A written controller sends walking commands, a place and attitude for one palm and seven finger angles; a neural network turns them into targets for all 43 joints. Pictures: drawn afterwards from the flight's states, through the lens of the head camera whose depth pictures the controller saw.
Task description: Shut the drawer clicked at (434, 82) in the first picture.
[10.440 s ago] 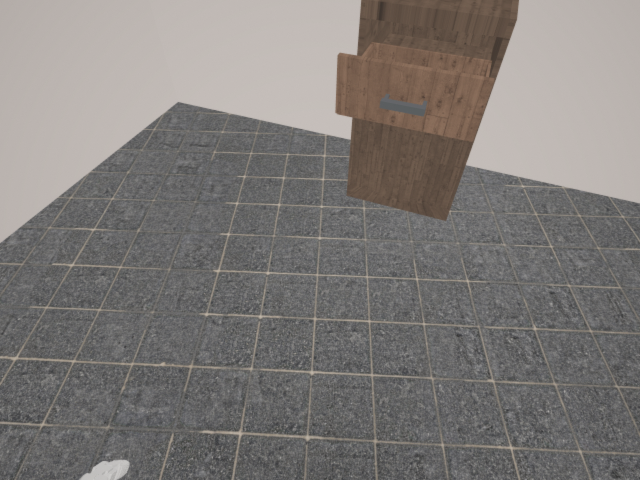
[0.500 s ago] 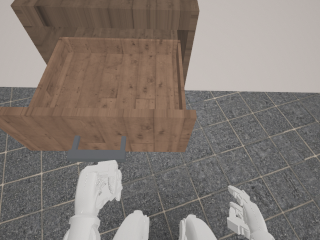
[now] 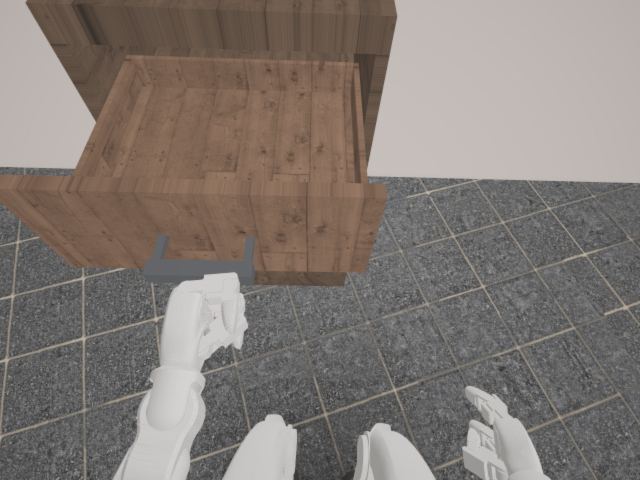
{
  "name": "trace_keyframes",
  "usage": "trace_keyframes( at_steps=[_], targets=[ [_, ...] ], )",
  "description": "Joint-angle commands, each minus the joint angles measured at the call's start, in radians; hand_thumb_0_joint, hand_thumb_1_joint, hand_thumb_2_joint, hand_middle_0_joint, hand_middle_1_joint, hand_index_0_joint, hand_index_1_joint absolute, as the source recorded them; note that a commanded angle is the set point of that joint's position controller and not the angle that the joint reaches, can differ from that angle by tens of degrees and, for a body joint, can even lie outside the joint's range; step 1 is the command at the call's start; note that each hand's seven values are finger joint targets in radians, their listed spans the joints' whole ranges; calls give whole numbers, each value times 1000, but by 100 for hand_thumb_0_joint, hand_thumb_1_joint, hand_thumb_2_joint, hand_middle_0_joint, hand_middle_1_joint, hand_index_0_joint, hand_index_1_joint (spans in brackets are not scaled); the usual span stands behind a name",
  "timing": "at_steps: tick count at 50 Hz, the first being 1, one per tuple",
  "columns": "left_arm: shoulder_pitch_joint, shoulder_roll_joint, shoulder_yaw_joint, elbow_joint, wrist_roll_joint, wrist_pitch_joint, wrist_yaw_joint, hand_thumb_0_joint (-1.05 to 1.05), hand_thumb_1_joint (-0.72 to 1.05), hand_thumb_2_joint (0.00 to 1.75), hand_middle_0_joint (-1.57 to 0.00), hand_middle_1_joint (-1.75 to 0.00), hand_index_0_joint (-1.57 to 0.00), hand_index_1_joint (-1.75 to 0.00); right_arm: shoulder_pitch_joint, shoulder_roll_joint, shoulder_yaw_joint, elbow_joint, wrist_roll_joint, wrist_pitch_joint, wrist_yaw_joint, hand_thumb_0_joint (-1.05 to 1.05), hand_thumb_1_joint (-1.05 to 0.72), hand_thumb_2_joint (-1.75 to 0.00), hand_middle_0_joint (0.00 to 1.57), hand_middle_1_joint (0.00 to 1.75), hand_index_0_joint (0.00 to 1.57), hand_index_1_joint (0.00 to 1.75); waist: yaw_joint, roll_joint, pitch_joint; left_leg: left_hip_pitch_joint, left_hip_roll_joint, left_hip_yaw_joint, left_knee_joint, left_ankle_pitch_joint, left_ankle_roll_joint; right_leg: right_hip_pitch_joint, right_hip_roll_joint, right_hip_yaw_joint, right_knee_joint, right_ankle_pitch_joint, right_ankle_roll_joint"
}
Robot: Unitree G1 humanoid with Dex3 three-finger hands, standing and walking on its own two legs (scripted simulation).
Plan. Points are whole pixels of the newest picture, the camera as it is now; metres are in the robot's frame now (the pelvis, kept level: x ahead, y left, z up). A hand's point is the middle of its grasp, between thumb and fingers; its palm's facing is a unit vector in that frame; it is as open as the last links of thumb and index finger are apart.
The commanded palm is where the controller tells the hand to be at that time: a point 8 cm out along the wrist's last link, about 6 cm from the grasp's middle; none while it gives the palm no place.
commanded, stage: push the drawer shut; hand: left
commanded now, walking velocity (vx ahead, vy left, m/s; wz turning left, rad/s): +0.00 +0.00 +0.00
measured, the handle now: (203, 257) +0.37 +0.17 +0.04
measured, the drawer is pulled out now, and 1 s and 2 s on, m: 0.25 0.13 0.00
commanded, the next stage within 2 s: none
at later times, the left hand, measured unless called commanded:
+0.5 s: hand (248, 274) +0.35 +0.11 +0.03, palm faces +0.01 -1.00 -0.03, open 3.2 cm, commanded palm +0.35 +0.16 +0.04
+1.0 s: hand (251, 226) +0.42 +0.11 +0.03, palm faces +0.03 -1.00 -0.04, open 3.2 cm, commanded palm +0.42 +0.16 +0.04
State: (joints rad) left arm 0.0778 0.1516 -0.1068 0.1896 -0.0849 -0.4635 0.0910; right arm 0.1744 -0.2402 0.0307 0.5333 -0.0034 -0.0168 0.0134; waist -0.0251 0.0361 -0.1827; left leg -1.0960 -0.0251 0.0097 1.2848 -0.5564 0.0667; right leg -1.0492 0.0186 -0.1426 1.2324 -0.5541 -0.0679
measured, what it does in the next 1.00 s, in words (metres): stands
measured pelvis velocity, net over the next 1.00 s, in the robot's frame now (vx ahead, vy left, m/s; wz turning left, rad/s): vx -0.01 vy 0.01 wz -0.02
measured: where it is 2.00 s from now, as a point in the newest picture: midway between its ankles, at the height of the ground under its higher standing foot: outside the picture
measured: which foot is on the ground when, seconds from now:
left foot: down 0.00-1.00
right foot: down 0.00-1.00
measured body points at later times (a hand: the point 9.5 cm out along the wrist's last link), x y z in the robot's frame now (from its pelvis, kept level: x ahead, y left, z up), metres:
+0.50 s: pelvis +0.00 +0.01 +0.00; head +0.10 +0.02 +0.44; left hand +0.35 +0.16 +0.04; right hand +0.13 -0.24 -0.11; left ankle +0.03 +0.08 -0.62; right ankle +0.02 -0.09 -0.62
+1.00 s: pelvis -0.01 +0.01 +0.00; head +0.11 +0.02 +0.44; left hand +0.41 +0.17 +0.04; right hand +0.08 -0.25 -0.12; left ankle +0.03 +0.08 -0.62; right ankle +0.02 -0.09 -0.62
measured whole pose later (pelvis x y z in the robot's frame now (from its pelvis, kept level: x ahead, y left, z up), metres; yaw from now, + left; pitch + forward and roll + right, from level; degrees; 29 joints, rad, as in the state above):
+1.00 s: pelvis -0.01 +0.01 +0.00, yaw -1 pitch +23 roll -3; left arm -0.51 0.19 0.10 0.81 -0.07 -0.55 0.11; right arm 0.25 -0.25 0.01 0.63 -0.02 0.04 0.02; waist -0.10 0.04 -0.17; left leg -1.13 -0.02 0.04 1.25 -0.52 0.08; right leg -1.09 0.02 -0.11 1.20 -0.51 -0.05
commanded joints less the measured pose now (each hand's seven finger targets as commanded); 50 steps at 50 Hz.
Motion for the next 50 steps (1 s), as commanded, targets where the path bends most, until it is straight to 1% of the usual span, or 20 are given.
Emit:
trace_keyframes(
  at_steps=[1, 3, 4, 6, 7, 11, 12, 14, 16, 23, 27, 30, 34, 36, 39, 41, 43, 45, 49, 50],
  targets=[
    [-310, 29, 47, -174, -15, -50, 4, 0, 90, 90, -140, -160, -140, -160, -3, -134, -54, -125, 7, -42, -8, 0, -90, -90, 20, 30, 20, 30, -50, -12, -308, 241, 22, -91, -199, 184, -32, 177, -14, 132, -206, 150, 34],
    [-331, 50, 74, -139, -17, -50, 8, 0, 90, 90, -140, -160, -140, -160, 3, -140, -54, -120, 6, -38, -9, 0, -90, -90, 20, 30, 20, 30, -47, -30, -299, 236, 23, -95, -209, 179, -32, 178, -11, 129, -206, 142, 33],
    [-347, 29, 57, -140, -18, -54, 7, 0, 90, 90, -140, -160, -140, -160, -3, -138, -55, -122, 6, -38, -8, 0, -90, -90, 20, 30, 20, 30, -46, -14, -316, 243, 21, -89, -207, 185, -32, 185, -13, 131, -205, 151, 33],
    [-369, 43, 76, -122, -19, -60, 10, 0, 90, 90, -140, -160, -140, -160, 2, -140, -57, -115, 6, -35, -5, 0, -90, -90, 20, 30, 20, 30, -42, -16, -322, 251, 23, -91, -211, 195, -35, 189, -13, 130, -204, 158, 33],
    [-371, 27, 64, -105, -18, -60, 8, 0, 90, 90, -140, -160, -140, -160, 2, -138, -58, -116, 6, -34, -3, 0, -90, -90, 20, 30, 20, 30, -45, -19, -313, 254, 23, -88, -210, 199, -34, 185, -14, 131, -209, 165, 33],
    [-428, 58, 104, -56, -17, -74, 16, 0, 90, 90, -140, -160, -140, -160, 15, -145, -62, -102, 4, -24, 0, 0, -90, -90, 20, 30, 20, 30, -46, -25, -314, 250, 24, -87, -213, 196, -35, 183, -12, 133, -207, 164, 33],
    [-443, 48, 92, -49, -12, -78, 15, 0, 90, 90, -140, -160, -140, -160, 15, -146, -61, -105, 4, -21, 2, 0, -90, -90, 20, 30, 20, 30, -46, -18, -316, 250, 24, -88, -215, 193, -36, 180, -14, 133, -204, 161, 33],
    [-491, 34, 79, -29, -7, -82, 20, 0, 90, 90, -140, -160, -140, -160, 23, -146, -64, -96, 4, -17, 3, 0, -90, -90, 20, 30, 20, 30, -59, -17, -320, 263, 26, -91, -213, 198, -35, 162, -12, 130, -200, 166, 35],
    [-513, 33, 81, -22, -3, -89, 26, 0, 90, 90, -140, -160, -140, -160, 31, -149, -66, -92, 3, -14, 5, 0, -90, -90, 20, 30, 20, 30, -55, -4, -338, 287, 29, -99, -216, 215, -39, 155, -12, 125, -193, 177, 33],
    [-622, 52, 103, 51, 10, -96, 44, 0, 90, 90, -140, -160, -140, -160, 54, -160, -74, -67, 0, 2, 3, 0, -90, -90, 20, 30, 20, 30, -75, -19, -351, 313, 35, -114, -219, 237, -41, 126, -9, 117, -184, 191, 35],
    [-673, 39, 107, 76, 7, -103, 46, 0, 90, 90, -140, -160, -140, -160, 65, -158, -78, -54, -1, 8, 6, 0, -90, -90, 20, 30, 20, 30, -72, 10, -387, 359, 38, -121, -224, 267, -48, 120, -8, 113, -179, 208, 34],
    [-729, 69, 139, 115, 3, -105, 47, 0, 90, 90, -140, -160, -140, -160, 73, -161, -77, -44, -2, 17, 5, 0, -90, -90, 20, 30, 20, 30, -82, -6, -370, 332, 37, -112, -221, 259, -47, 128, -6, 118, -185, 209, 36],
    [-771, 71, 150, 179, 9, -116, 47, 0, 90, 90, -140, -160, -140, -160, 84, -161, -76, -36, -4, 21, 6, 0, -90, -90, 20, 30, 20, 30, -84, 1, -367, 329, 36, -113, -227, 245, -47, 119, -3, 117, -184, 196, 35],
    [-850, 65, 145, 203, 6, -124, 48, 0, 90, 90, -140, -160, -140, -160, 89, -159, -76, -26, -3, 21, 6, 0, -90, -90, 20, 30, 20, 30, -104, 0, -346, 315, 34, -111, -222, 218, -43, 106, -2, 121, -192, 181, 38],
    [-867, 109, 197, 266, 7, -131, 48, 0, 90, 90, -140, -160, -140, -160, 108, -164, -75, -18, -7, 23, 4, 0, -90, -90, 20, 30, 20, 30, -99, -12, -375, 297, 31, -103, -219, 227, -41, 133, 0, 128, -190, 194, 38],
    [-938, 127, 211, 295, 6, -139, 42, 0, 90, 90, -140, -160, -140, -160, 116, -163, -74, -9, -7, 23, 1, 0, -90, -90, 20, 30, 20, 30, -109, -11, -369, 276, 27, -97, -214, 209, -40, 137, 0, 136, -196, 183, 41],
    [-955, 146, 231, 322, 6, -143, 39, 0, 90, 90, -140, -160, -140, -160, 128, -167, -75, -8, -9, 21, 0, 0, -90, -90, 20, 30, 20, 30, -106, 15, -393, 285, 27, -95, -214, 223, -40, 139, 2, 135, -191, 193, 38],
    [-1000, 155, 244, 359, 2, -145, 34, 0, 90, 90, -140, -160, -140, -160, 138, -167, -74, 1, -8, 23, 0, 0, -90, -90, 20, 30, 20, 30, -119, -2, -396, 272, 27, -91, -207, 228, -39, 146, 3, 141, -195, 205, 42],
    [-1058, 157, 255, 448, 7, -149, 20, 0, 90, 90, -140, -160, -140, -160, 162, -169, -76, 16, -10, 23, 2, 0, -90, -90, 20, 30, 20, 30, -130, 21, -391, 279, 27, -91, -209, 222, -40, 121, 6, 139, -198, 195, 42],
    [-1097, 193, 287, 454, 4, -154, 22, 0, 90, 90, -140, -160, -140, -160, 172, -173, -76, 19, -11, 25, 1, 0, -90, -90, 20, 30, 20, 30, -132, 15, -393, 268, 28, -93, -208, 225, -40, 124, 6, 138, -194, 198, 41]
  ],
)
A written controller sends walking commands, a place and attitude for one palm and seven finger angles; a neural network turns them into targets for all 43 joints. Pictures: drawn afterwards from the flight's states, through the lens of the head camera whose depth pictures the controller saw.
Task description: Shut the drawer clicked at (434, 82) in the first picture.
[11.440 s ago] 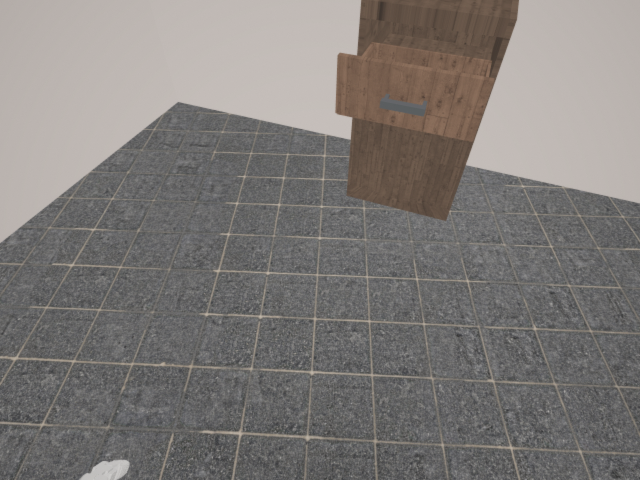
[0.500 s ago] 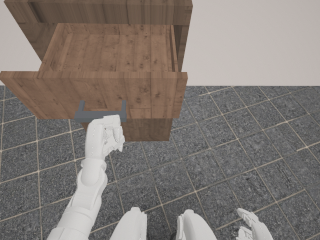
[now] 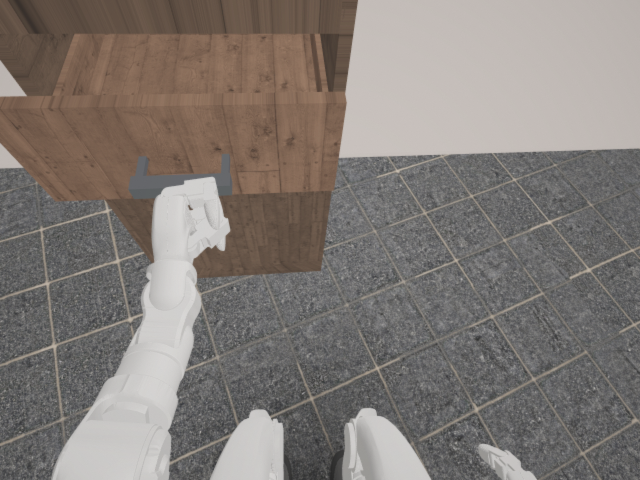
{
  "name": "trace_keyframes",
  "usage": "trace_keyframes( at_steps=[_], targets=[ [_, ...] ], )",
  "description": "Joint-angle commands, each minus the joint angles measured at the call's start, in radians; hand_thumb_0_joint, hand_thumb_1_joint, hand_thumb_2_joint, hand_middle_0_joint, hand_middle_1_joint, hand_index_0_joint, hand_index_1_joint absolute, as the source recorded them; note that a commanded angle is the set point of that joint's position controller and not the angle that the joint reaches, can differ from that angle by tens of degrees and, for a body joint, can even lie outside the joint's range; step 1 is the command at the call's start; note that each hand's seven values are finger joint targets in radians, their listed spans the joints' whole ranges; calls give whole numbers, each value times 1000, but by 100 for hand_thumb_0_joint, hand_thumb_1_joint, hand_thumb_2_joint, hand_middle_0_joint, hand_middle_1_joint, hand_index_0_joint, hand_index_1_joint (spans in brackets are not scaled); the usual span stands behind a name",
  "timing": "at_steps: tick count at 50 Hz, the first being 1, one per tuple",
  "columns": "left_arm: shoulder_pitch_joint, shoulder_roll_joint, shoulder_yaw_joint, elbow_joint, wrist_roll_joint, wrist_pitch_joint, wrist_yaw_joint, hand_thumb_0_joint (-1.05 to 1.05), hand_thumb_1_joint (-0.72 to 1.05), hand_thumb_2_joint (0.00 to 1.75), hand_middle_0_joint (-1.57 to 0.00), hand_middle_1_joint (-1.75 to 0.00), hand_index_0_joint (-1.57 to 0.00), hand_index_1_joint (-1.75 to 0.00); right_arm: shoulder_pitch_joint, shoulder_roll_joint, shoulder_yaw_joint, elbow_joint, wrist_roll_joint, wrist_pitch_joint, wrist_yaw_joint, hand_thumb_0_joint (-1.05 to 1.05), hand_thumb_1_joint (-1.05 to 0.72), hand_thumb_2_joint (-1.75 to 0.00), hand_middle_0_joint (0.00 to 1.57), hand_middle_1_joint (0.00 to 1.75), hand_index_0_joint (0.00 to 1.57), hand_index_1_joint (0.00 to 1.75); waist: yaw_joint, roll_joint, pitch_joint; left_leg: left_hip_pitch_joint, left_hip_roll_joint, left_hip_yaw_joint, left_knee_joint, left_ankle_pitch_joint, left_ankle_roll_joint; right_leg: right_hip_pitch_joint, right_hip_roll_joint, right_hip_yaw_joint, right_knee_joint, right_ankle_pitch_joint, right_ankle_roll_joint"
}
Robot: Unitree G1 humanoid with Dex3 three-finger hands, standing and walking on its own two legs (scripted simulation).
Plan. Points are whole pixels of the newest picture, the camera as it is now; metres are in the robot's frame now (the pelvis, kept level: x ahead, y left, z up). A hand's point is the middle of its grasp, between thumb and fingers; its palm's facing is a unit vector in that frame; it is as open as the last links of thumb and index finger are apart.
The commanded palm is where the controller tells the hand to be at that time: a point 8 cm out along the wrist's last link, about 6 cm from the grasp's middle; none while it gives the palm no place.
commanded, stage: push the drawer shut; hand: left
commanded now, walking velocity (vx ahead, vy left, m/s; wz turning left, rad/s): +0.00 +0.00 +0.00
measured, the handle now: (183, 174) +0.50 +0.17 +0.03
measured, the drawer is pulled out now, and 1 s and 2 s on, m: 0.13 0.00 0.00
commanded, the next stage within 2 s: pull the fist back off the drawer in 1.24 s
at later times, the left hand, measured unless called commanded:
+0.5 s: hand (225, 175) +0.50 +0.12 +0.03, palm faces +0.07 -1.00 -0.03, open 3.3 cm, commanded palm +0.48 +0.17 +0.03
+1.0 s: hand (225, 143) +0.55 +0.12 +0.03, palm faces +0.07 -1.00 -0.03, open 3.3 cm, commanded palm +0.54 +0.16 +0.03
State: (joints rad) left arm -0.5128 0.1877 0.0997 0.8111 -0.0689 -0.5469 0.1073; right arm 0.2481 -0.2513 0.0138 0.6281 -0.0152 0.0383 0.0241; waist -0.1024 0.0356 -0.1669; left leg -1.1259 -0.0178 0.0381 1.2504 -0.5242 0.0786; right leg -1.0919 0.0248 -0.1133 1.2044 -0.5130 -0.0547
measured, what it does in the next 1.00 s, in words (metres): stands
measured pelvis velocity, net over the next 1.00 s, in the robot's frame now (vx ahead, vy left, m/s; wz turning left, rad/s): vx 0.01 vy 0.01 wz -0.04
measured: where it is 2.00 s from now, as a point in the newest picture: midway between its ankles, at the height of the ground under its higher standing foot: outside the picture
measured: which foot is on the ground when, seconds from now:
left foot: down 0.00-1.00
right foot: down 0.00-1.00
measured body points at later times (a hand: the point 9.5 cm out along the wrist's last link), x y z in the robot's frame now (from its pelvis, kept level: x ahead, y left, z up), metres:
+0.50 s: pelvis +0.01 +0.00 +0.00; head +0.14 +0.01 +0.43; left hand +0.49 +0.17 +0.04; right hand +0.02 -0.26 -0.12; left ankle +0.03 +0.07 -0.63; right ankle +0.03 -0.09 -0.63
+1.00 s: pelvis +0.01 +0.01 -0.01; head +0.17 +0.03 +0.40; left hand +0.54 +0.18 +0.04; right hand -0.02 -0.26 -0.12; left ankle +0.03 +0.07 -0.63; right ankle +0.03 -0.09 -0.63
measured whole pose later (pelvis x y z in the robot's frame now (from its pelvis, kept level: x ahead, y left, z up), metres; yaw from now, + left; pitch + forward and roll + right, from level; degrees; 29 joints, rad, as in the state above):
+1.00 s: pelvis +0.01 +0.01 -0.01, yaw -2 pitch +29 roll -5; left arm -1.01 0.41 0.33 1.26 0.02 -0.55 0.06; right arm 0.37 -0.26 0.04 0.64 -0.07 0.09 0.06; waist -0.23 0.06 -0.15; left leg -1.28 0.01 0.02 1.31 -0.54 0.09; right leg -1.23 0.05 -0.13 1.22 -0.51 -0.05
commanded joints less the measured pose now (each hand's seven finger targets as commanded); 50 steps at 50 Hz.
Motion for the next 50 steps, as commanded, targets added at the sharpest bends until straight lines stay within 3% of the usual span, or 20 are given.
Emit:
trace_keyframes(
  at_steps=[1, 2, 4, 5, 8, 11, 13, 18, 21, 22, 26, 28, 35, 36, 39, 43, 45, 46, 48, 50],
  targets=[
    [-522, 155, 79, -148, -9, -75, 4, 0, 90, 90, -140, -160, -140, -160, 103, -161, -59, -72, -1, -31, -10, 0, -90, -90, 20, 30, 20, 30, -56, 20, -419, 294, 18, -118, -172, 191, -51, 174, 0, 113, -167, 157, 29],
    [-545, 143, 69, -142, -9, -80, 0, 0, 90, 90, -140, -160, -140, -160, 109, -160, -60, -69, -1, -31, -8, 0, -90, -90, 20, 30, 20, 30, -67, 19, -424, 307, 21, -121, -171, 201, -50, 166, 1, 112, -169, 166, 30],
    [-525, 174, 102, -119, -6, -87, -3, 0, 90, 90, -140, -160, -140, -160, 126, -164, -63, -70, -5, -31, -4, 0, -90, -90, 20, 30, 20, 30, -48, 46, -460, 331, 22, -123, -174, 239, -55, 172, 3, 110, -156, 192, 26],
    [-564, 157, 90, -114, -12, -88, -5, 0, 90, 90, -140, -160, -140, -160, 130, -163, -62, -66, -6, -28, -2, 0, -90, -90, 20, 30, 20, 30, -65, 40, -453, 333, 24, -122, -170, 245, -53, 164, 4, 108, -159, 201, 29],
    [-586, 217, 140, -56, -5, -92, -12, 0, 90, 90, -140, -160, -140, -160, 154, -169, -63, -61, -9, -23, 0, 0, -90, -90, 20, 30, 20, 30, -64, 23, -445, 299, 24, -120, -165, 238, -50, 175, 9, 112, -154, 201, 28],
    [-645, 222, 151, 0, 0, -100, -16, 0, 90, 90, -140, -160, -140, -160, 173, -167, -62, -49, -14, -19, 2, 0, -90, -90, 20, 30, 20, 30, -82, 9, -431, 269, 21, -112, -155, 227, -43, 180, 9, 120, -162, 202, 33],
    [-648, 262, 183, -2, 8, -111, -16, 0, 90, 90, -140, -160, -140, -160, 186, -173, -64, -52, -19, -14, 4, 0, -90, -90, 20, 30, 20, 30, -69, 50, -475, 299, 23, -113, -153, 266, -47, 178, 10, 116, -146, 230, 29],
    [-714, 250, 174, 30, 8, -117, -27, 0, 90, 90, -140, -160, -140, -160, 212, -171, -65, -44, -24, 0, 12, 0, -90, -90, 20, 30, 20, 30, -92, 54, -487, 318, 27, -119, -145, 298, -46, 163, 14, 113, -145, 253, 31],
    [-704, 292, 208, 47, 16, -117, -28, 0, 90, 90, -140, -160, -140, -160, 223, -174, -64, -45, -26, 11, 14, 0, -90, -90, 20, 30, 20, 30, -78, 70, -502, 317, 29, -116, -143, 314, -49, 174, 16, 114, -143, 266, 30],
    [-730, 279, 192, 55, 17, -114, -31, 0, 90, 90, -140, -160, -140, -160, 224, -174, -64, -40, -25, 15, 15, 0, -90, -90, 20, 30, 20, 30, -97, 56, -488, 316, 31, -119, -142, 309, -48, 164, 16, 112, -147, 264, 32],
    [-794, 288, 191, 89, 29, -114, -25, 0, 90, 90, -140, -160, -140, -160, 243, -176, -61, -33, -29, 22, 17, 0, -90, -90, 20, 30, 20, 30, -115, 67, -464, 306, 32, -127, -139, 298, -45, 132, 19, 109, -146, 246, 32],
    [-813, 346, 238, 100, 35, -118, -17, 0, 90, 90, -140, -160, -140, -160, 260, -185, -63, -29, -34, 24, 16, 0, -90, -90, 20, 30, 20, 30, -113, 66, -487, 313, 35, -134, -133, 304, -44, 130, 21, 108, -137, 246, 30],
    [-922, 364, 221, 148, 51, -103, -35, 0, 90, 90, -140, -160, -140, -160, 274, -189, -53, -26, -37, 36, 18, 0, -90, -90, 20, 30, 20, 30, -147, 125, -490, 326, 38, -144, -115, 304, -44, 77, 26, 106, -140, 230, 30],
    [-926, 390, 241, 169, 53, -99, -35, 0, 90, 90, -140, -160, -140, -160, 282, -193, -52, -24, -39, 37, 18, 0, -90, -90, 20, 30, 20, 30, -144, 115, -476, 314, 38, -150, -117, 290, -45, 74, 27, 103, -140, 213, 28],
    [-949, 411, 256, 161, 54, -98, -36, 0, 90, 90, -140, -160, -140, -160, 294, -198, -51, -26, -43, 38, 18, 0, -90, -90, 20, 30, 20, 30, -146, 139, -527, 351, 43, -162, -111, 338, -47, 64, 29, 98, -125, 242, 27],
    [-1003, 381, 221, 192, 57, -84, -43, 0, 90, 90, -140, -160, -140, -160, 310, -200, -48, -19, -44, 41, 24, 0, -90, -90, 20, 30, 20, 30, -173, 149, -500, 361, 51, -185, -110, 333, -49, 16, 31, 90, -123, 224, 28],
    [-1034, 400, 230, 219, 64, -71, -36, 0, 90, 90, -140, -160, -140, -160, 316, -207, -46, -14, -46, 42, 24, 0, -90, -90, 20, 30, 20, 30, -187, 151, -481, 341, 52, -188, -103, 310, -47, -11, 31, 88, -124, 204, 30],
    [-1051, 436, 254, 213, 70, -71, -32, 0, 90, 90, -140, -160, -140, -160, 326, -211, -45, -12, -50, 42, 24, 0, -90, -90, 20, 30, 20, 30, -181, 159, -492, 342, 52, -191, -101, 315, -48, -7, 31, 87, -118, 204, 28],
    [-1068, 432, 248, 196, 75, -73, -30, 0, 90, 90, -140, -160, -140, -160, 337, -210, -47, -14, -52, 41, 26, 0, -90, -90, 20, 30, 20, 30, -181, 183, -539, 390, 57, -206, -100, 356, -54, -17, 31, 83, -109, 225, 27],
    [-1078, 425, 241, 215, 80, -62, -30, 0, 90, 90, -140, -160, -140, -160, 344, -212, -46, -8, -54, 44, 30, 0, -90, -90, 20, 30, 20, 30, -190, 190, -525, 390, 60, -209, -96, 364, -57, -35, 32, 80, -112, 225, 27]
  ],
)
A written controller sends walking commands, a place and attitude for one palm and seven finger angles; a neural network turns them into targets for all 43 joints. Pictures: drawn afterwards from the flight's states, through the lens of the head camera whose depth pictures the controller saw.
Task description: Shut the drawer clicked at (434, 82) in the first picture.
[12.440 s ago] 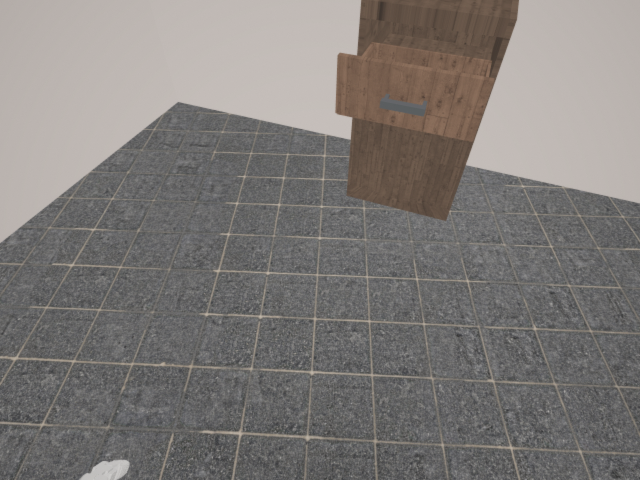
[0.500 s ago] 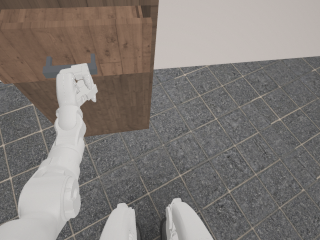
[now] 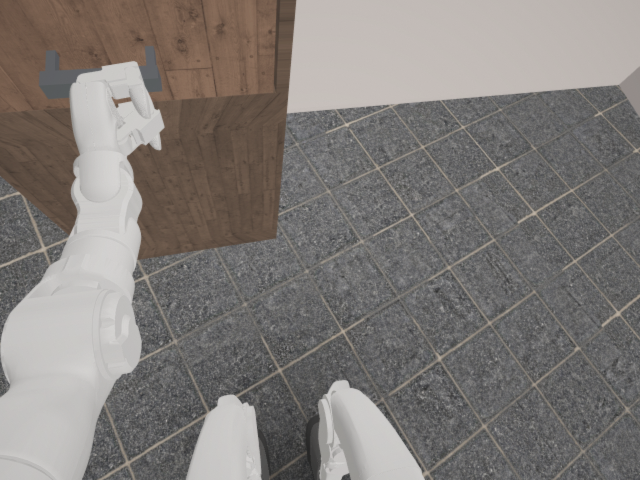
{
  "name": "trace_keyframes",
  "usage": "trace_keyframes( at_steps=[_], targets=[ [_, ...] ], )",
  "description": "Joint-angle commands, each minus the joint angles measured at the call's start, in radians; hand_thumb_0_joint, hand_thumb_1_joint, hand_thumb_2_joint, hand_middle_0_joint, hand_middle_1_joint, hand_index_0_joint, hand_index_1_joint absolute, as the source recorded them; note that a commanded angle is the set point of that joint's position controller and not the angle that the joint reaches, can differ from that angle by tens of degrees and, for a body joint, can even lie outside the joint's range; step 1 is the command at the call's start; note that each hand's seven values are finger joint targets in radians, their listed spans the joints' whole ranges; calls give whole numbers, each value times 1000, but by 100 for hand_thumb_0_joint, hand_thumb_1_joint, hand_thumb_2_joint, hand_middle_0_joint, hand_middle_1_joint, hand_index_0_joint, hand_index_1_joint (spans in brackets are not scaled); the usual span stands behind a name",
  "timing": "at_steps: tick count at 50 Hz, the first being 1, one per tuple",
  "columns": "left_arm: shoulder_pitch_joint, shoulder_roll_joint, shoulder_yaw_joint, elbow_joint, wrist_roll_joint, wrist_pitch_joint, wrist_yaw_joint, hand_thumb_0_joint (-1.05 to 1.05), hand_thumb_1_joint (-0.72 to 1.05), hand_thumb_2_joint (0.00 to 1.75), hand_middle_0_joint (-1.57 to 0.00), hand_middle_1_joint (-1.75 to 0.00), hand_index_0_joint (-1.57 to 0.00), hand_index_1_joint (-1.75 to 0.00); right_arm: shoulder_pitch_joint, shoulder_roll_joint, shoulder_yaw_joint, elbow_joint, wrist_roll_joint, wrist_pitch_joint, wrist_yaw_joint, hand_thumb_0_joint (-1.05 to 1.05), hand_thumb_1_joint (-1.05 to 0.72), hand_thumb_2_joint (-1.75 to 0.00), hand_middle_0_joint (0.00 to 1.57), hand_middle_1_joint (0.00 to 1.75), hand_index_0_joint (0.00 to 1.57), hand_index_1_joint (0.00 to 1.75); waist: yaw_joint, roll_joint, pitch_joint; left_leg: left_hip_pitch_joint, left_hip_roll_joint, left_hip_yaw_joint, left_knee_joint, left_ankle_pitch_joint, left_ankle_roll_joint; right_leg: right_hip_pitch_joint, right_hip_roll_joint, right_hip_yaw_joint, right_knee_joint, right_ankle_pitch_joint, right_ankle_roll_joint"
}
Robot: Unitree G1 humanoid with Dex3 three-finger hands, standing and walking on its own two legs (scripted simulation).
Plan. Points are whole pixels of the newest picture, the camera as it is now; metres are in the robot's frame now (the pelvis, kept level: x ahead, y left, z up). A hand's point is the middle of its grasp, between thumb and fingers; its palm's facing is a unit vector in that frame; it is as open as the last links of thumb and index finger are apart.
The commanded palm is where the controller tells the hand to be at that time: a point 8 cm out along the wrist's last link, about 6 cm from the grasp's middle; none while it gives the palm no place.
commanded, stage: push the drawer shut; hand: left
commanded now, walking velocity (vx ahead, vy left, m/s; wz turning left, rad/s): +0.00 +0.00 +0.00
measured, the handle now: (103, 69) +0.61 +0.20 +0.05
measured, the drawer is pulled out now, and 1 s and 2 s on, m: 0.00 0.00 0.00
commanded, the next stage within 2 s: pull the fist back off the drawer in 0.24 s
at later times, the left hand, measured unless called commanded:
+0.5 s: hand (152, 112) +0.55 +0.14 +0.04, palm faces +0.11 -0.99 -0.05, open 2.9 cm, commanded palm +0.55 +0.16 +0.05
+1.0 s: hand (156, 124) +0.53 +0.14 +0.04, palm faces +0.11 -0.99 -0.02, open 3.2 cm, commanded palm +0.50 +0.17 +0.05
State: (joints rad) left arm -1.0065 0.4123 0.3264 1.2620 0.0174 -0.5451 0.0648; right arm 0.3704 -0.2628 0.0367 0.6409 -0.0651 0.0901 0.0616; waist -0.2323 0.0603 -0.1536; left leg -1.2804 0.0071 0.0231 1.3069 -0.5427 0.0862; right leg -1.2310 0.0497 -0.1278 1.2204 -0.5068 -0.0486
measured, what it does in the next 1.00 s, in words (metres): stands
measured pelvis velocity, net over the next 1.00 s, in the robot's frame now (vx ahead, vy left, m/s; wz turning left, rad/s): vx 0.00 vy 0.00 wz -0.01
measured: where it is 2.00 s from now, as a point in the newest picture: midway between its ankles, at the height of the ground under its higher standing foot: outside the picture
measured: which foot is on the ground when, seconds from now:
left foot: down 0.00-1.00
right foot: down 0.00-1.00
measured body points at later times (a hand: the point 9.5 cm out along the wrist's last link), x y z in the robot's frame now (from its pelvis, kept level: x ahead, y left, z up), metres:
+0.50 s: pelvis -0.02 +0.00 -0.01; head +0.15 +0.04 +0.40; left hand +0.54 +0.19 +0.05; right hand -0.05 -0.26 -0.10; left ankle +0.03 +0.07 -0.61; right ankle +0.03 -0.10 -0.61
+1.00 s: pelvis +0.00 +0.00 +0.01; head +0.17 +0.03 +0.42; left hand +0.52 +0.19 +0.05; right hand -0.01 -0.25 -0.10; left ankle +0.03 +0.07 -0.61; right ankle +0.03 -0.10 -0.61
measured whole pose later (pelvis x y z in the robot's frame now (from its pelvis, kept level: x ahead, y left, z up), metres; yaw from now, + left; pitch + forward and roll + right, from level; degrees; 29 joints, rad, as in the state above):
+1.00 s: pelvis +0.00 +0.00 +0.01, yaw -1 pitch +29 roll -5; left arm -0.91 0.37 0.32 1.13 -0.01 -0.49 0.07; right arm 0.39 -0.25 0.04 0.62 -0.05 0.10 0.09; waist -0.21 0.06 -0.16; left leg -1.25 0.01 0.04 1.28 -0.54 0.09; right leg -1.21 0.06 -0.11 1.20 -0.50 -0.05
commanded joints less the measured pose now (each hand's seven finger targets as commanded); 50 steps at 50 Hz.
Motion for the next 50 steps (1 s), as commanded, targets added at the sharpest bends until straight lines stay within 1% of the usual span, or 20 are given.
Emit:
trace_keyframes(
  at_steps=[1, 4, 5, 7, 11, 12, 14, 17, 19, 22, 24, 26, 27, 28, 34, 38, 44, 47, 49, 50],
  targets=[
    [-595, 214, 18, -232, -1, -61, 14, 0, 90, 90, -140, -160, -140, -160, 227, -203, -68, -19, -4, -6, -7, 0, -90, -90, 20, 30, 20, 30, -61, 155, -542, 534, 35, -195, -149, 378, -62, 110, 8, 96, -127, 217, 21],
    [-638, 224, 16, -221, 11, -54, 15, 0, 90, 90, -140, -160, -140, -160, 241, -206, -69, -12, -4, -5, -6, 0, -90, -90, 20, 30, 20, 30, -78, 167, -539, 544, 40, -206, -147, 360, -62, 78, 9, 93, -128, 204, 23],
    [-697, 220, 2, -235, 11, -53, 19, 0, 90, 90, -140, -160, -140, -160, 244, -205, -66, -9, -6, -6, -8, 0, -90, -90, 20, 30, 20, 30, -99, 170, -524, 525, 37, -201, -142, 342, -57, 75, 8, 96, -132, 197, 25],
    [-710, 268, 32, -206, 20, -45, 32, 0, 90, 90, -140, -160, -140, -160, 252, -209, -61, -6, -7, -10, -11, 0, -90, -90, 20, 30, 20, 30, -102, 152, -507, 475, 32, -191, -141, 290, -48, 89, 11, 100, -141, 168, 24],
    [-791, 301, 21, -202, 35, -45, 36, 0, 90, 90, -140, -160, -140, -160, 256, -214, -51, -3, -7, -23, -17, 0, -90, -90, 20, 30, 20, 30, -124, 186, -506, 454, 30, -199, -139, 223, -47, 56, 13, 101, -137, 126, 22],
    [-813, 273, -7, -207, 33, -44, 34, 0, 90, 90, -140, -160, -140, -160, 252, -211, -49, -4, -6, -29, -17, 0, -90, -90, 20, 30, 20, 30, -137, 196, -505, 449, 27, -198, -139, 203, -44, 51, 13, 105, -142, 115, 23],
    [-837, 283, -10, -212, 35, -48, 31, 0, 90, 90, -140, -160, -140, -160, 258, -214, -47, 2, -8, -38, -19, 0, -90, -90, 20, 30, 20, 30, -140, 237, -519, 493, 32, -217, -145, 208, -51, 19, 12, 96, -132, 120, 19],
    [-862, 313, -5, -194, 34, -37, 35, 0, 90, 90, -140, -160, -140, -160, 249, -221, -39, 1, -4, -52, -25, 0, -90, -90, 20, 30, 20, 30, -154, 227, -503, 450, 32, -221, -152, 129, -46, 8, 13, 101, -136, 79, 19],
    [-860, 280, -29, -189, 34, -35, 30, 0, 90, 90, -140, -160, -140, -160, 248, -221, -39, 1, -5, -61, -22, 0, -90, -90, 20, 30, 20, 30, -148, 266, -507, 482, 34, -238, -162, 114, -52, -19, 9, 94, -129, 77, 17],
    [-824, 320, 7, -156, 30, -16, 33, 0, 90, 90, -140, -160, -140, -160, 249, -227, -35, -5, -5, -66, -23, 0, -90, -90, 20, 30, 20, 30, -139, 214, -502, 413, 30, -223, -152, 92, -43, 25, 9, 102, -135, 60, 17],
    [-837, 271, -26, -169, 30, -15, 26, 0, 90, 90, -140, -160, -140, -160, 246, -226, -38, -4, -7, -72, -17, 0, -90, -90, 20, 30, 20, 30, -139, 255, -499, 457, 37, -247, -164, 83, -51, -18, 5, 93, -125, 65, 16],
    [-805, 301, 4, -145, 23, -4, 28, 0, 90, 90, -140, -160, -140, -160, 246, -233, -38, -5, -5, -72, -17, 0, -90, -90, 20, 30, 20, 30, -132, 207, -481, 413, 36, -240, -162, 58, -45, 2, 5, 98, -132, 48, 18],
    [-798, 274, -15, -145, 23, 1, 24, 0, 90, 90, -140, -160, -140, -160, 243, -229, -37, -11, -5, -74, -15, 0, -90, -90, 20, 30, 20, 30, -131, 214, -487, 396, 31, -231, -158, 53, -42, 12, 4, 102, -133, 43, 17],
    [-804, 295, 3, -163, 23, -5, 23, 0, 90, 90, -140, -160, -140, -160, 247, -230, -38, -9, -5, -77, -14, 0, -90, -90, 20, 30, 20, 30, -124, 223, -500, 420, 35, -241, -162, 67, -45, 9, 2, 97, -126, 52, 16],
    [-691, 231, -8, -177, 7, 3, 16, 0, 90, 90, -140, -160, -140, -160, 240, -227, -48, -16, -1, -70, -4, 0, -90, -90, 20, 30, 20, 30, -88, 211, -506, 462, 42, -251, -175, 106, -53, 6, 0, 89, -120, 73, 15],
    [-603, 236, 18, -226, -5, 3, 13, 0, 90, 90, -140, -160, -140, -160, 239, -221, -53, -27, 1, -57, -1, 0, -90, -90, 20, 30, 20, 30, -55, 184, -545, 475, 37, -224, -172, 187, -53, 72, 2, 89, -122, 107, 15],
    [-382, 155, 3, -307, -29, -10, 1, 0, 90, 90, -140, -160, -140, -160, 211, -200, -68, -55, 14, -25, 14, 0, -90, -90, 20, 30, 20, 30, 6, 152, -570, 525, 34, -175, -177, 334, -61, 161, 7, 90, -139, 188, 13],
    [-277, 138, 12, -335, -44, -9, 2, 0, 90, 90, -140, -160, -140, -160, 200, -190, -73, -71, 20, -6, 14, 0, -90, -90, 20, 30, 20, 30, 25, 70, -533, 467, 23, -133, -181, 359, -51, 265, 9, 102, -159, 243, 18],
    [-305, 148, 22, -358, -50, -20, 6, 0, 90, 90, -140, -160, -140, -160, 194, -186, -74, -65, 21, 0, 10, 0, -90, -90, 20, 30, 20, 30, 11, 54, -518, 447, 20, -119, -171, 372, -47, 283, 8, 111, -159, 281, 23],
    [-294, 151, 22, -367, -46, -30, 6, 0, 90, 90, -140, -160, -140, -160, 191, -181, -75, -68, 22, 3, 9, 0, -90, -90, 20, 30, 20, 30, 21, 67, -512, 446, 18, -115, -172, 380, -48, 290, 9, 113, -156, 291, 21]
  ],
)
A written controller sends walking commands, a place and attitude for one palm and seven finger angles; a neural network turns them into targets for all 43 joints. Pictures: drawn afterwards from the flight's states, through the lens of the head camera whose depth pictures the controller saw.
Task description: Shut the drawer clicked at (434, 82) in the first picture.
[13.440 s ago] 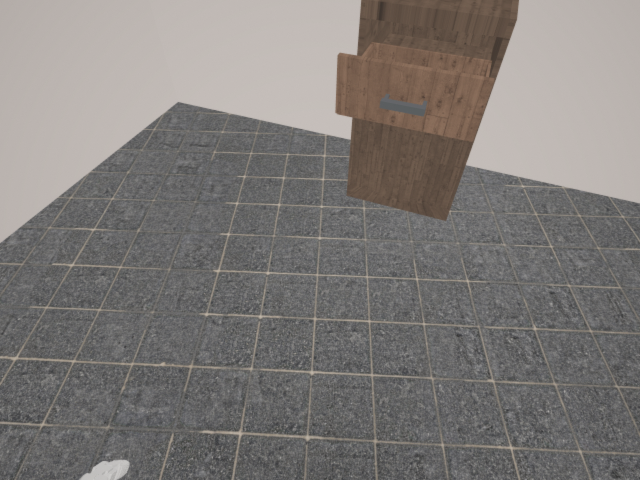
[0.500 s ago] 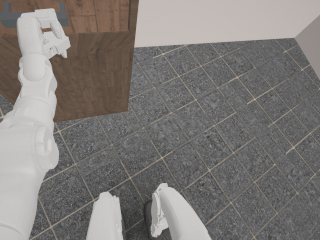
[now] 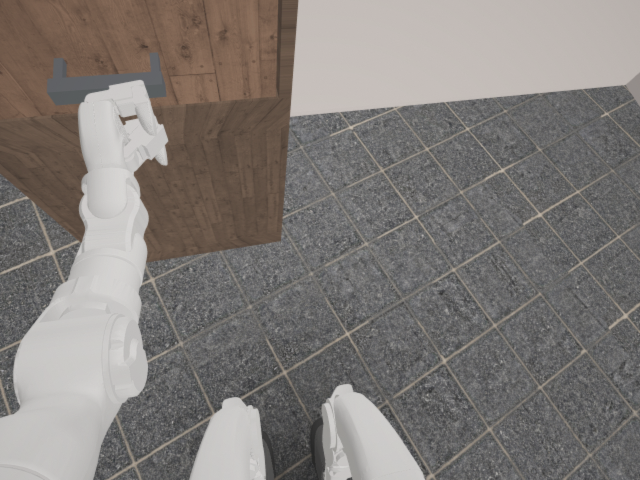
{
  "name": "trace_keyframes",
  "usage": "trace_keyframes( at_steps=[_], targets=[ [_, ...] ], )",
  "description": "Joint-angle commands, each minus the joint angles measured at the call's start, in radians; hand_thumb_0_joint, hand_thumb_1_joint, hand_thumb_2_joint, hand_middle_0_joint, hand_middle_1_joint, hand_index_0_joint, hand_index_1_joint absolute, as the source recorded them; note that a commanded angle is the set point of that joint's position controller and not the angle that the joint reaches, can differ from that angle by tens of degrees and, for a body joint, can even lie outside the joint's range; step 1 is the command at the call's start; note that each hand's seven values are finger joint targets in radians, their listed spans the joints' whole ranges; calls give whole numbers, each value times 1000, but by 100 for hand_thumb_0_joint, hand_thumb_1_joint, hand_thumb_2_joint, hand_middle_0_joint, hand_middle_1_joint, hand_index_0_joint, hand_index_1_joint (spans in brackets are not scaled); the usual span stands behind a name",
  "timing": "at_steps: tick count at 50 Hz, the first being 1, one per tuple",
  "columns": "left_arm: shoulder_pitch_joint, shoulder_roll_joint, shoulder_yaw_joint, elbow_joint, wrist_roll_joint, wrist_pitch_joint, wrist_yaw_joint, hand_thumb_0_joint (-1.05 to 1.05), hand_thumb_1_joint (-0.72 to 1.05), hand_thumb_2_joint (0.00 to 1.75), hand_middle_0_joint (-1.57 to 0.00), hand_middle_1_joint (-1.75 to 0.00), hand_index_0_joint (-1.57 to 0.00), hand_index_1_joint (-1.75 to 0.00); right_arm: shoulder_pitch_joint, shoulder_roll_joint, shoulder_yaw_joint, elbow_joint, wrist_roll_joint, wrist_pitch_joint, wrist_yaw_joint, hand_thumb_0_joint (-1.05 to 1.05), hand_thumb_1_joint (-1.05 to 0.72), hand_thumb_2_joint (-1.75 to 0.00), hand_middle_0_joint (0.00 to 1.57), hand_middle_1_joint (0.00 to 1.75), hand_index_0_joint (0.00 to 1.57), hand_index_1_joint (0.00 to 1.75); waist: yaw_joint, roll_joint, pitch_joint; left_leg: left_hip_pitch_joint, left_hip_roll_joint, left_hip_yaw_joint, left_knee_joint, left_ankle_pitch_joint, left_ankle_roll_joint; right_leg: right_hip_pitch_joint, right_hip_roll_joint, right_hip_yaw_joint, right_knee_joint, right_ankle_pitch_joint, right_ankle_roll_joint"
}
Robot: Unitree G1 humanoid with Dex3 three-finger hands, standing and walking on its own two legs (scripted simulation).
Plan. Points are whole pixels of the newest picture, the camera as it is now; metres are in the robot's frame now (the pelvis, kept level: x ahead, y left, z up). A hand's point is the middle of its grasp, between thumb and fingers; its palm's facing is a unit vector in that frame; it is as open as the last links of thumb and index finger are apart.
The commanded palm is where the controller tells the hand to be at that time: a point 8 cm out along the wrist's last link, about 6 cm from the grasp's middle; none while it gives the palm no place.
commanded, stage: pull the fist back off the drawer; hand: left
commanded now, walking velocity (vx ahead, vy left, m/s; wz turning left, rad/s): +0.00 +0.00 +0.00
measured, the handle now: (109, 75) +0.61 +0.21 +0.04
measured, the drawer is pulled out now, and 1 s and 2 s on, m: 0.00 0.00 0.00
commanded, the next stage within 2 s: draw the hand back to the body in 0.04 s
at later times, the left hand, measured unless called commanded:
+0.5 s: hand (89, 177) +0.42 +0.18 +0.11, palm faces +0.14 -0.99 -0.03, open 3.3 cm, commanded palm +0.38 +0.22 +0.12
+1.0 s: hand out of the picture +0.29 +0.23 +0.21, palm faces +0.28 -0.92 -0.26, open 3.3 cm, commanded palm +0.24 +0.27 +0.23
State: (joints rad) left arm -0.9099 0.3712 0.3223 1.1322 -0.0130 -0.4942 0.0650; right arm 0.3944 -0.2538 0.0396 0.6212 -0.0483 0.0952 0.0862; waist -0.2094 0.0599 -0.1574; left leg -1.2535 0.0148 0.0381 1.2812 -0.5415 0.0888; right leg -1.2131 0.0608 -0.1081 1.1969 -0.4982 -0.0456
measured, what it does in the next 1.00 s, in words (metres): rises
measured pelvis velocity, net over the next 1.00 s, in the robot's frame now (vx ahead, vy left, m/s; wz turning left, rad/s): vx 0.04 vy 0.01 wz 0.06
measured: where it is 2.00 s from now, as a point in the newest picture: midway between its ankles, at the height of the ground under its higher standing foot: outside the picture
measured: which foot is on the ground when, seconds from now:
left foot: down 0.00-1.00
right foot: down 0.00-1.00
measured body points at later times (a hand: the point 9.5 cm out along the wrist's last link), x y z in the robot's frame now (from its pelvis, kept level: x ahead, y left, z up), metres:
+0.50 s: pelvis +0.05 +0.00 +0.06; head +0.14 +0.02 +0.50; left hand +0.41 +0.23 +0.11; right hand +0.15 -0.24 -0.05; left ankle +0.02 +0.06 -0.62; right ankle +0.03 -0.10 -0.62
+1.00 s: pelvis +0.04 +0.01 +0.12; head +0.04 -0.01 +0.56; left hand +0.27 +0.27 +0.22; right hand +0.25 -0.20 +0.04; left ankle +0.02 +0.06 -0.62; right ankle +0.03 -0.10 -0.62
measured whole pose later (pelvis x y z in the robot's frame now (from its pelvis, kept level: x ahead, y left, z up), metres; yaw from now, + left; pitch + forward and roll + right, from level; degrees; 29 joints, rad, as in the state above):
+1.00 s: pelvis +0.04 +0.01 +0.12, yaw +4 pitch +1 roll -2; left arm 0.20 0.30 0.09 -0.09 -0.08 -0.02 0.10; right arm 0.19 -0.24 0.07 0.51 0.04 0.03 -0.07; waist 0.02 0.06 -0.04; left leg -0.24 -0.05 0.03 0.54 -0.32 0.08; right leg -0.20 0.03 -0.06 0.49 -0.30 -0.03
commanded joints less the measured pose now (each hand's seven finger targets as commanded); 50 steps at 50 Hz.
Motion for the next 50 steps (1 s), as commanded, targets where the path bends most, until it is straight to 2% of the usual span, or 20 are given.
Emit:
trace_keyframes(
  at_steps=[1, 2, 7, 8, 9, 11, 14, 17, 21, 23, 24, 27, 28, 32, 33, 34, 38, 43, 44, 50],
  targets=[
    [-390, 184, 27, -241, -18, -90, 9, 0, 90, 90, -140, -160, -140, -160, 163, -187, -79, -46, 6, -1, -17, 0, -90, -90, 20, 30, 20, 30, -6, 52, -500, 420, 9, -128, -146, 392, -50, 280, -2, 95, -134, 299, 19],
    [-410, 166, 10, -265, -19, -103, 8, 0, 90, 90, -140, -160, -140, -160, 160, -183, -82, -42, 3, 0, -18, 0, -90, -90, 20, 30, 20, 30, -17, 48, -507, 433, 9, -125, -140, 409, -49, 284, -3, 97, -134, 321, 23],
    [-349, 100, -45, -251, -18, -125, -18, 0, 90, 90, -140, -160, -140, -160, 147, -180, -92, -33, 5, 18, -16, 0, -90, -90, 20, 30, 20, 30, -4, 105, -521, 539, 16, -143, -135, 525, -68, 233, -3, 82, -116, 371, 16],
    [-315, 97, -40, -309, -33, -124, -24, 0, 90, 90, -140, -160, -140, -160, 148, -180, -96, -47, 8, 22, -15, 0, -90, -90, 20, 30, 20, 30, 17, 126, -565, 600, 18, -140, -147, 587, -71, 256, -2, 80, -118, 401, 15],
    [-226, 130, -7, -372, -43, -114, -27, 0, 90, 90, -140, -160, -140, -160, 141, -183, -100, -69, 15, 29, -15, 0, -90, -90, 20, 30, 20, 30, 62, 147, -641, 662, 21, -143, -164, 672, -81, 310, -2, 79, -124, 440, 13],
    [-80, 97, -36, -510, -76, -76, -41, 0, 90, 90, -140, -160, -140, -160, 115, -170, -102, -107, 35, 39, -13, 0, -90, -90, 20, 30, 20, 30, 90, 134, -682, 723, 22, -127, -199, 755, -83, 412, 1, 82, -164, 518, 18],
    [127, 53, -66, -669, -119, 0, -51, 0, 90, 90, -140, -160, -140, -160, 86, -159, -103, -145, 64, 34, -21, 0, -90, -90, 20, 30, 20, 30, 111, 55, -626, 718, 20, -107, -260, 790, -70, 540, 1, 80, -221, 609, 24],
    [258, 54, -64, -810, -147, 44, -45, 0, 90, 90, -140, -160, -140, -160, 54, -148, -98, -169, 81, 11, -39, 0, -90, -90, 20, 30, 20, 30, 122, -27, -517, 656, 7, -76, -318, 693, -54, 662, -4, 92, -279, 658, 31],
    [362, -6, -127, -914, -156, 47, -47, 0, 90, 90, -140, -160, -140, -160, 8, -138, -93, -165, 87, -28, -59, 0, -90, -90, 20, 30, 20, 30, 115, -2, -401, 715, 7, -74, -371, 641, -58, 646, -7, 85, -327, 577, 32],
    [379, -31, -172, -966, -161, 52, -67, 0, 90, 90, -140, -160, -140, -160, -8, -141, -94, -165, 91, -44, -66, 0, -90, -90, 20, 30, 20, 30, 107, 24, -357, 773, 13, -89, -392, 676, -65, 623, -9, 76, -345, 547, 27],
    [423, -40, -179, -963, -164, 64, -78, 0, 90, 90, -140, -160, -140, -160, -18, -140, -94, -165, 92, -49, -69, 0, -90, -90, 20, 30, 20, 30, 115, 50, -349, 806, 15, -94, -399, 694, -69, 610, -10, 74, -355, 535, 27],
    [512, -48, -192, -1017, -183, 100, -109, 0, 90, 90, -140, -160, -140, -160, -59, -140, -89, -186, 99, -65, -79, 0, -90, -90, 20, 30, 20, 30, 132, 29, -314, 842, 17, -106, -440, 674, -78, 636, -14, 62, -388, 493, 25],
    [530, -36, -192, -1039, -186, 114, -117, 0, 90, 90, -140, -160, -140, -160, -69, -143, -88, -196, 102, -70, -82, 0, -90, -90, 20, 30, 20, 30, 132, 48, -296, 853, 18, -109, -451, 671, -78, 638, -17, 60, -394, 481, 22],
    [621, -8, -148, -1144, -214, 161, -127, 0, 90, 90, -140, -160, -140, -160, -137, -136, -74, -235, 106, -94, -97, 0, -90, -90, 20, 30, 20, 30, 165, -16, -264, 836, 6, -103, -505, 573, -70, 732, -25, 59, -435, 463, 21],
    [681, 113, -169, -1173, -101, 228, -65, 0, 90, 90, -140, -160, -140, -160, -183, -122, -73, -259, 107, -64, -114, 0, -90, -90, 20, 30, 20, 30, 210, -20, -313, 885, 5, -101, -561, 545, -61, 826, -54, 112, -490, 440, 6],
    [693, 56, -197, -1214, -98, 268, -35, 0, 90, 90, -140, -160, -140, -160, -208, -102, -60, -286, 110, -54, -126, 0, -90, -90, 20, 30, 20, 30, 189, -24, -233, 881, 0, -90, -596, 505, -60, 847, -53, 110, -528, 435, 9],
    [729, 94, -168, -1250, -82, 353, 30, 0, 90, 90, -140, -160, -140, -160, -264, -105, -40, -280, 111, -47, -163, 0, -90, -90, 20, 30, 20, 30, 195, -48, -85, 901, 8, -91, -695, 388, -47, 903, -60, 114, -627, 358, 8],
    [807, 87, -165, -1361, -77, 394, 47, 0, 90, 90, -140, -160, -140, -160, -298, -100, -21, -269, 103, -85, -173, 0, -90, -90, 20, 30, 20, 30, 210, 6, -37, 1039, 16, -115, -794, 415, -52, 970, -60, 106, -712, 358, 2],
    [838, 62, -179, -1380, -78, 400, 47, 0, 90, 90, -140, -160, -140, -160, -298, -94, -19, -265, 101, -92, -172, 0, -90, -90, 20, 30, 20, 30, 206, 6, -27, 1068, 14, -110, -810, 425, -53, 987, -60, 105, -728, 369, 3],
    [1025, 75, -128, -1507, -79, 416, 40, 0, 90, 90, -140, -160, -140, -160, -305, -98, -21, -248, 84, -130, -158, 0, -90, -90, 20, 30, 20, 30, 229, -31, 22, 1140, 21, -114, -877, 532, -58, 1069, -55, 99, -794, 440, 2]
  ],
)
